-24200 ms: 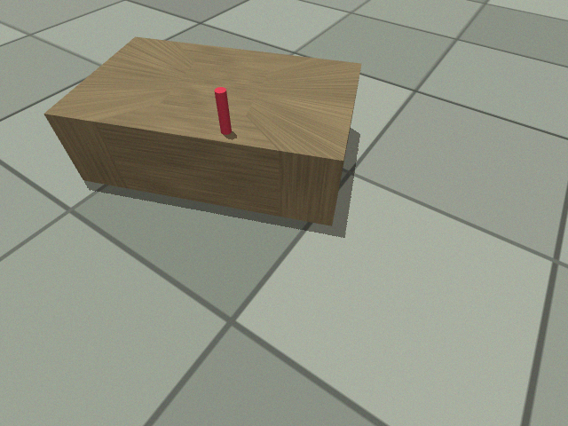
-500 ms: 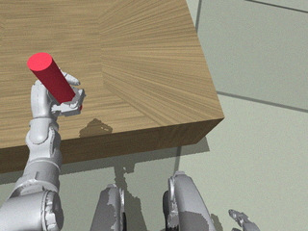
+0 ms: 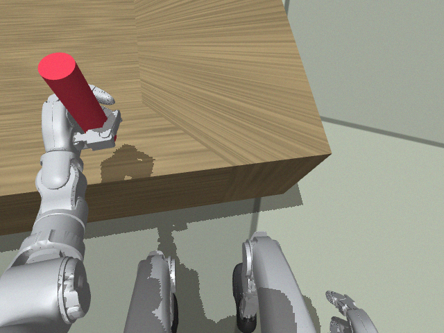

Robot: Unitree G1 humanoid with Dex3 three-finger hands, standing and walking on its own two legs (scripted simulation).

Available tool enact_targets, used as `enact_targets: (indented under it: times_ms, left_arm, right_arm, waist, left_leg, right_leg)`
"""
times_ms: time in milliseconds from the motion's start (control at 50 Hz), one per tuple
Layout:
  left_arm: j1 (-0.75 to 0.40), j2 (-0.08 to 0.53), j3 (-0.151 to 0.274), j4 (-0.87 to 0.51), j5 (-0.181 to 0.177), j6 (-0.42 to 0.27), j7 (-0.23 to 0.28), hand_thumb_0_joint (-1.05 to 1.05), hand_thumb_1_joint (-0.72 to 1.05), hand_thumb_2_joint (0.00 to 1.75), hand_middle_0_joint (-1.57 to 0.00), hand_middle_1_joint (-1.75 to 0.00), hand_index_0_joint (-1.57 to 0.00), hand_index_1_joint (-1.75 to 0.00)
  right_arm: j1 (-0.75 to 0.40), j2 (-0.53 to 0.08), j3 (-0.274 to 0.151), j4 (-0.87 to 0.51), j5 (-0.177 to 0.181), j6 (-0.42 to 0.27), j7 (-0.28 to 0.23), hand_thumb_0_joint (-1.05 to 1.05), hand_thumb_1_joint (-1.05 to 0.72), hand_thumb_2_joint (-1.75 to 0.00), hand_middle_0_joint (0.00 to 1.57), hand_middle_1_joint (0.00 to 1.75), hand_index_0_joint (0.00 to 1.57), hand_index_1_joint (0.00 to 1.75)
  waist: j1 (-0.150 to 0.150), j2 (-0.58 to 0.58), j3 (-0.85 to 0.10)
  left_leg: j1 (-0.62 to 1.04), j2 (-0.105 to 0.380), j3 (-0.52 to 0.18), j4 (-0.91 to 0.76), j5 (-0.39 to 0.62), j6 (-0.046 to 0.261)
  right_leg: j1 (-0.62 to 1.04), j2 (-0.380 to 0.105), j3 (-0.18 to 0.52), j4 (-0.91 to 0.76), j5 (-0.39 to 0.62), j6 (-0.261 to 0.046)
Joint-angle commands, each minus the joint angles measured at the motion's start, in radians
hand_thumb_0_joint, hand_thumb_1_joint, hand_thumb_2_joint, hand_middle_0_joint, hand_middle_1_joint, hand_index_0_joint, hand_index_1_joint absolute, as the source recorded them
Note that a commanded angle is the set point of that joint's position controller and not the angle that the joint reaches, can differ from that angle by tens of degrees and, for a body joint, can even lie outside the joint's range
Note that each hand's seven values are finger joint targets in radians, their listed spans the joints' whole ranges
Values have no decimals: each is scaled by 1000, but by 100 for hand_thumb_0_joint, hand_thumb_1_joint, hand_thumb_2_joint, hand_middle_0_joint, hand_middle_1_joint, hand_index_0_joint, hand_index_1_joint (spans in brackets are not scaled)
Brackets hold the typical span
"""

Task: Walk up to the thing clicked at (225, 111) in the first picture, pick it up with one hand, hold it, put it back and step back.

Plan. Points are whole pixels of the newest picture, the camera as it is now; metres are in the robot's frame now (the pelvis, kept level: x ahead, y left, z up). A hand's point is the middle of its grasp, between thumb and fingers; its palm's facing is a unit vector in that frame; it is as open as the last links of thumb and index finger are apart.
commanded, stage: lower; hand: left
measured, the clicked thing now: (85, 108) +0.48 +0.18 +0.03
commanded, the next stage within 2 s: loosen in 1.24 s
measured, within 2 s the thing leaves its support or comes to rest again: rests again in 0.96 s
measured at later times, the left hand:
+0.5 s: hand (113, 138) +0.48 +0.16 -0.07, palm faces +0.03 -1.00 -0.03, open 5.5 cm
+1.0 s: hand (119, 142) +0.49 +0.16 -0.11, palm faces +0.01 -1.00 -0.03, open 5.6 cm
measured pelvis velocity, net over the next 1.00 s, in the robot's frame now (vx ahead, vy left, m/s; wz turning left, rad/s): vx -0.02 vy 0.01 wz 0.01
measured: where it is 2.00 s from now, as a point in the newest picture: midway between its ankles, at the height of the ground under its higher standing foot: (207, 325)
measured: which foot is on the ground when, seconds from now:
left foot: down 0.00-1.00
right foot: down 0.00-1.00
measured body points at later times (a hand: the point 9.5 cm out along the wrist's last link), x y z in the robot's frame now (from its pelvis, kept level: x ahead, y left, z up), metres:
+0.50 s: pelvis -0.02 +0.00 -0.06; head +0.18 +0.02 +0.34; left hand +0.47 +0.22 -0.07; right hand +0.06 -0.26 -0.19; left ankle +0.03 +0.12 -0.53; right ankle +0.09 -0.13 -0.53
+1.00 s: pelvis -0.02 +0.01 -0.09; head +0.19 +0.03 +0.30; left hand +0.48 +0.22 -0.10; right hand +0.05 -0.26 -0.22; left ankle +0.03 +0.12 -0.53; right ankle +0.09 -0.13 -0.53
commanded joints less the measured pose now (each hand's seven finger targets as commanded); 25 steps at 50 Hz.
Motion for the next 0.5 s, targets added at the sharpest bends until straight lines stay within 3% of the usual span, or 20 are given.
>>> enact_targets:
  times_ms: [0, 80, 180, 260, 300, 340, 380, 400, 480]
  left_arm:
    - [-366, 176, 23, -165, -7, -85, 6, 0, 52, 130, -144, -147, -144, -147]
    - [-385, 211, 42, -155, 7, -105, 8, 0, 58, 131, -143, -146, -143, -146]
    - [-436, 244, 48, -204, 11, -119, -5, 0, 58, 133, -143, -148, -143, -148]
    - [-445, 219, 33, -190, 1, -110, -11, 0, 54, 132, -141, -145, -141, -146]
    - [-449, 242, 52, -189, 7, -107, -7, 0, 54, 131, -140, -144, -140, -144]
    - [-453, 210, 29, -179, 6, -102, -12, 0, 52, 131, -141, -145, -141, -145]
    - [-445, 235, 50, -159, 9, -94, -12, 0, 51, 132, -140, -145, -140, -145]
    - [-459, 222, 30, -170, 13, -91, -13, 0, 52, 131, -140, -144, -140, -145]
    - [-491, 240, 44, -169, 11, -87, -5, 0, 51, 130, -140, -144, -140, -144]
  right_arm:
    - [139, -179, -63, -52, -6, -18, -7, 0, -91, -90, 20, 30, 20, 30]
    - [138, -180, -61, -61, -15, -22, -1, 0, -91, -90, 20, 30, 20, 30]
    - [157, -191, -56, -61, -15, -22, 1, 0, -92, -91, 20, 30, 20, 30]
    - [159, -194, -55, -57, -14, -21, -2, 0, -92, -91, 20, 30, 20, 30]
    - [165, -200, -57, -56, -14, -20, -2, 0, -92, -91, 20, 30, 20, 30]
    - [167, -200, -55, -60, -12, -16, 0, 0, -92, -91, 20, 30, 20, 30]
    - [164, -206, -56, -57, -12, -14, -2, 0, -91, -91, 20, 30, 20, 30]
    - [169, -205, -56, -57, -12, -14, -2, 0, -91, -91, 20, 30, 20, 30]
    - [159, -204, -54, -63, -9, -13, -3, 0, -91, -90, 20, 30, 20, 30]
  waist:
    - [-28, 35, -557]
    - [-31, 46, -591]
    - [-28, 113, -696]
    - [-36, 135, -676]
    - [-33, 128, -681]
    - [-44, 130, -671]
    - [-39, 122, -671]
    - [-51, 133, -669]
    - [-53, 105, -635]
  left_leg:
    - [154, -26, 7, -181, 228, 31]
    - [93, -31, 16, -137, 190, 34]
    - [129, -32, 14, -99, 268, 25]
    - [126, -34, 12, -82, 263, 23]
    - [111, -34, 9, -72, 252, 24]
    - [110, -35, 2, -71, 253, 21]
    - [103, -35, 7, -54, 248, 24]
    - [94, -36, 7, -48, 243, 24]
    - [39, -38, 8, -42, 143, 31]
  right_leg:
    - [427, 31, 34, -132, 183, -40]
    - [425, 25, 56, -108, 152, -33]
    - [393, 24, 43, -34, 226, -43]
    - [327, 24, 34, -9, 212, -46]
    - [306, 23, 25, 9, 197, -46]
    - [278, 22, 17, 21, 191, -49]
    - [262, 21, 18, 28, 183, -46]
    - [254, 21, 17, 33, 181, -48]
    - [222, 20, 13, 36, 97, -41]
